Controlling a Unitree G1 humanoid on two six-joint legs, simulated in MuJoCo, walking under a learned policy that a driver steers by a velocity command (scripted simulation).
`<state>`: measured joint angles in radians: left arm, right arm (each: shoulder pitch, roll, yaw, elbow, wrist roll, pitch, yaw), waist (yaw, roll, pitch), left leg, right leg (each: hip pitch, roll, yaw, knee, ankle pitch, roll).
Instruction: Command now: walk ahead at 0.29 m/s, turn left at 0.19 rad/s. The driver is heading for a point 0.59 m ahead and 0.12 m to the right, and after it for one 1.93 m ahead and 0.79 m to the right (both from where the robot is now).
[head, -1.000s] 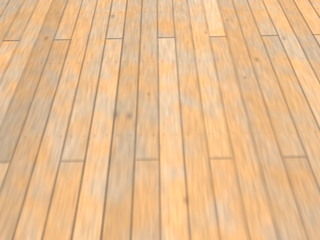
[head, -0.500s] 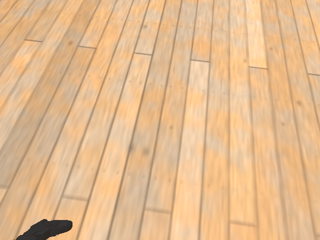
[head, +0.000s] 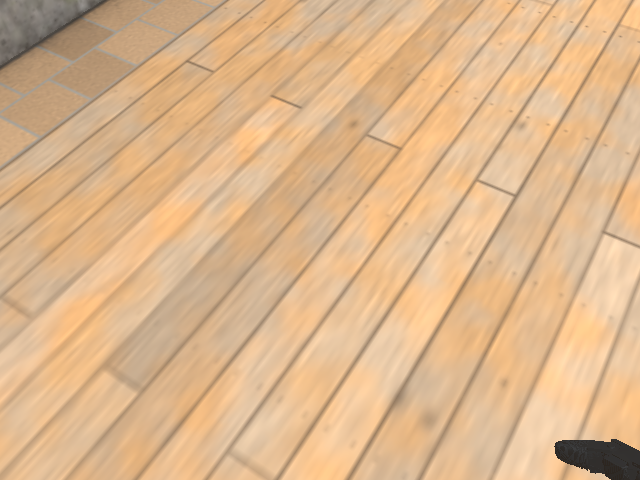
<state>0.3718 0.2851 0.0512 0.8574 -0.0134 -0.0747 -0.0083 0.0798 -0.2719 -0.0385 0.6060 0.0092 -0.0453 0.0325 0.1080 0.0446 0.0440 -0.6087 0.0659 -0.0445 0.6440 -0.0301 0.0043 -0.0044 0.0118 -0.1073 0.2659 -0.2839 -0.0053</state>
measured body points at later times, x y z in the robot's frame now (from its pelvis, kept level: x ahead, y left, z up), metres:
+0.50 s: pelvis +0.13 +0.02 -0.01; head +0.13 +0.00 +0.44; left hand +0.20 +0.29 -0.12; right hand +0.27 -0.24 -0.12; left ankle +0.16 +0.12 -0.72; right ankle +0.13 -0.11 -0.74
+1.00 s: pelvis +0.30 +0.06 +0.00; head +0.31 +0.07 +0.45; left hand +0.47 +0.31 -0.12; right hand +0.28 -0.21 -0.12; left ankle +0.24 +0.16 -0.74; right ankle +0.38 -0.12 -0.67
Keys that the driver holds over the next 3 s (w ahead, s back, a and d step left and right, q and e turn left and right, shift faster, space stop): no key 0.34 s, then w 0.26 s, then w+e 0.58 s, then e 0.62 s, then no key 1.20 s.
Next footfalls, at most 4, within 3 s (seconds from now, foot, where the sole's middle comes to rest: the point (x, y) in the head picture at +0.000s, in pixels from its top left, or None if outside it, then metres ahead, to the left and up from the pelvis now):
0.08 left None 0.21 0.13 -0.78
0.40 right None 0.17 -0.11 -0.78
0.74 left None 0.28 0.16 -0.78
1.22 right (432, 436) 0.56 -0.13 -0.78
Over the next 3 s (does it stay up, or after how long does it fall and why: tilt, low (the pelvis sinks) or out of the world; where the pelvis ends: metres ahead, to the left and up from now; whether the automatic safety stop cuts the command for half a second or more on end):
stays up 0.60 -0.07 0.00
